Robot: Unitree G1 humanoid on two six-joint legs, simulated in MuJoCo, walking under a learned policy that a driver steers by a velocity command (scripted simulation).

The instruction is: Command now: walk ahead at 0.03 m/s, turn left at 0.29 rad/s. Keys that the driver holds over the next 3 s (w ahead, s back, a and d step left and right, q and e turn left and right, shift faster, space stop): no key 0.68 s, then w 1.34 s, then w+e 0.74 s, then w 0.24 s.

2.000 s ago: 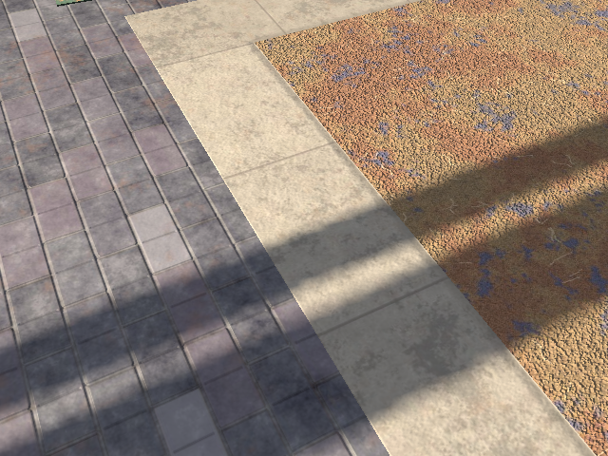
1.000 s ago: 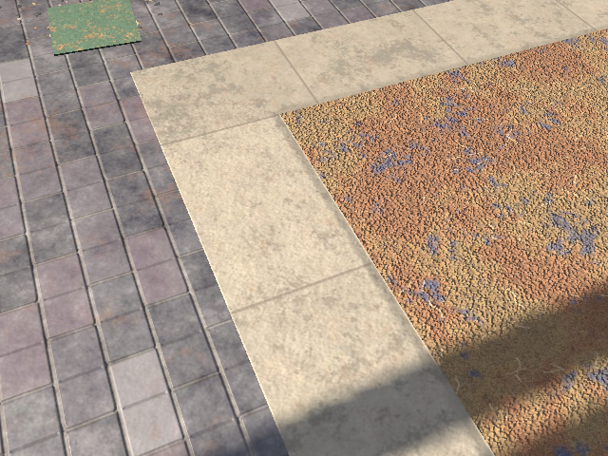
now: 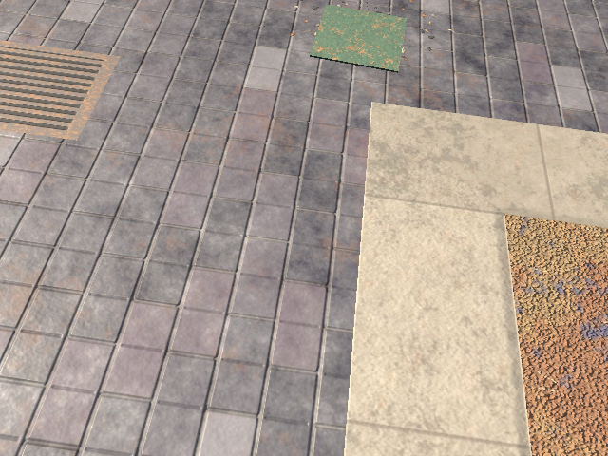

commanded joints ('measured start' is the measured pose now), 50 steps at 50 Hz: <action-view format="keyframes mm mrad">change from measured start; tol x16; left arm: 1 38 84 21 -36 1 2 11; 50 19 41 -17 66 -51 -112 -11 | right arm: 1 -25 -135 -31 -52 -4 -21 -13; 42 -22 -25 -12 263 34 -85 -15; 48 402 -188 -66 413 22 -114 6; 50 272 -70 -24 376 12 -138 10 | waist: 1 15 166 -199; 11 7 168 -133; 15 -65 -141 -130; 34 -1 45 -67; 41 29 -149 98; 46 -106 -40 9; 48 -155 341 -53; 50 -72 158 6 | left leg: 1 184 231 -196 -154 513 188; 15 115 9 -62 -57 -66 -17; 34 179 39 -82 -74 154 -23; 38 19 -27 -11 17 -359 -2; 42 -126 28 7 219 -224 17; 46 341 14 1 -66 -69 44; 48 551 366 -672 -343 -266 245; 50 515 349 -548 -322 -218 223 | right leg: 1 -31 -4 54 61 89 14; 10 187 10 37 -433 156 2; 14 401 -125 160 -658 591 -98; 17 173 -71 140 -721 203 -98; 34 266 -4 71 -674 324 -78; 39 241 -109 264 -803 -303 -200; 42 256 -281 479 -908 -271 -296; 46 62 -94 180 -686 48 -172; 48 -260 105 29 -103 -44 -76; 50 -366 1 129 94 42 -121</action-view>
